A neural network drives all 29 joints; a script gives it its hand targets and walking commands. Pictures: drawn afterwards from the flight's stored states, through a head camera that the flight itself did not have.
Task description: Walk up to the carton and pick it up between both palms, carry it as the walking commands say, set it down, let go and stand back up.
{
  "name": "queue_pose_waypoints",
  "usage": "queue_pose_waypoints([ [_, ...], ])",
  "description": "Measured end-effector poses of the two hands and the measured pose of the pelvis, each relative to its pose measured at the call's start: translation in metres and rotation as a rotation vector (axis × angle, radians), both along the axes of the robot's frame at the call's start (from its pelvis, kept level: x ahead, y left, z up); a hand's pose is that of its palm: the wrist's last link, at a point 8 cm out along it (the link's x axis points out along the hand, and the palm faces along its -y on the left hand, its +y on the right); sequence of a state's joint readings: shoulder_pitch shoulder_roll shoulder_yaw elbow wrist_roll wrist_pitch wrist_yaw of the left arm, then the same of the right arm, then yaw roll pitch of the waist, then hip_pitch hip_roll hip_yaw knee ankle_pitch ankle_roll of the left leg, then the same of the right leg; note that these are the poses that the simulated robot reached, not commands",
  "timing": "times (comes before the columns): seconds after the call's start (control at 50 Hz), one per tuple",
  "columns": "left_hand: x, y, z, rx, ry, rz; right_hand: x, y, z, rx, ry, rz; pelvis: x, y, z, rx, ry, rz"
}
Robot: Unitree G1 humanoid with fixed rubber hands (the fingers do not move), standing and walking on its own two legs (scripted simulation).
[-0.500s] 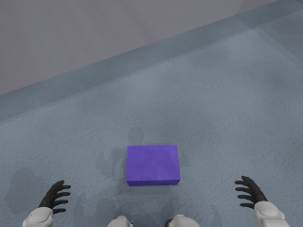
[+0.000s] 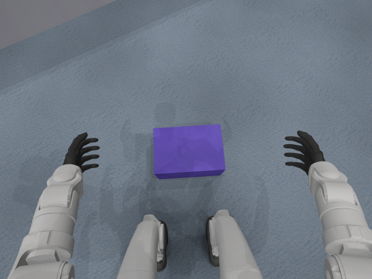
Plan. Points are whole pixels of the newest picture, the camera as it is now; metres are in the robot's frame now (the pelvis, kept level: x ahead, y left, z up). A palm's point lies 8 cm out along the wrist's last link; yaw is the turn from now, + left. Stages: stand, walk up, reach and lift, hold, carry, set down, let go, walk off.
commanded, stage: reach and lift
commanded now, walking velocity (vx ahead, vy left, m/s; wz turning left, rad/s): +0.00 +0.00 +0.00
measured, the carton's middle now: (188, 153) +0.50 -0.02 -0.61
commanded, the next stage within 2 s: none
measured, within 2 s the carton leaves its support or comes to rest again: neither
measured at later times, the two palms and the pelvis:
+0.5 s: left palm (102, 119) +0.48 +0.21 -0.13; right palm (285, 113) +0.48 -0.27 -0.14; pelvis -0.01 -0.02 -0.04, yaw +1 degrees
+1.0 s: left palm (114, 125) +0.50 +0.20 -0.23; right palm (271, 118) +0.50 -0.27 -0.22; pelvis -0.01 +0.00 -0.11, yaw +1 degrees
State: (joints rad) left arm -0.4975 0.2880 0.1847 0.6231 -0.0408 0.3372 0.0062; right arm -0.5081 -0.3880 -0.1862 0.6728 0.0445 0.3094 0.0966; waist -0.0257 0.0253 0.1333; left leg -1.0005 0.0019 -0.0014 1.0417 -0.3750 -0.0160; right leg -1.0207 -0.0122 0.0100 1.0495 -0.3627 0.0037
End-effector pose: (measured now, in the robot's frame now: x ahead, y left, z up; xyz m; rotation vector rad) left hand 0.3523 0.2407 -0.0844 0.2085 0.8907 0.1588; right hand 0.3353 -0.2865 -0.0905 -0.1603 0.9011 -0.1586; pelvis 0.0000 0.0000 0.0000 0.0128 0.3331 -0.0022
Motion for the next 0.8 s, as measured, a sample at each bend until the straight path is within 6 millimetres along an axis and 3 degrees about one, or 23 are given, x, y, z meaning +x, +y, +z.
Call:
queue_pose_waypoints([
  [0.26,0.067,-0.02,-0.025,-0.045,-0.105,0.014,0.083,0.008,-0.023,0.045,-0.126,0.018,-0.018,-0.006,-0.021,0.015,0.167,-0.002],
  [0.58,0.149,-0.037,-0.056,-0.11,-0.222,0.017,0.161,0.025,-0.058,0.09,-0.223,-0.008,-0.007,-0.016,-0.042,0.014,0.385,0.007],
  [0.66,0.154,-0.035,-0.064,-0.119,-0.246,0.013,0.169,0.029,-0.062,0.098,-0.266,-0.003,-0.003,-0.015,-0.045,0.011,0.421,0.008],
  [0.8,0.142,-0.024,-0.083,-0.108,-0.231,0.026,0.16,0.024,-0.079,0.092,-0.247,-0.015,0.001,-0.01,-0.052,0.008,0.477,0.013],
])
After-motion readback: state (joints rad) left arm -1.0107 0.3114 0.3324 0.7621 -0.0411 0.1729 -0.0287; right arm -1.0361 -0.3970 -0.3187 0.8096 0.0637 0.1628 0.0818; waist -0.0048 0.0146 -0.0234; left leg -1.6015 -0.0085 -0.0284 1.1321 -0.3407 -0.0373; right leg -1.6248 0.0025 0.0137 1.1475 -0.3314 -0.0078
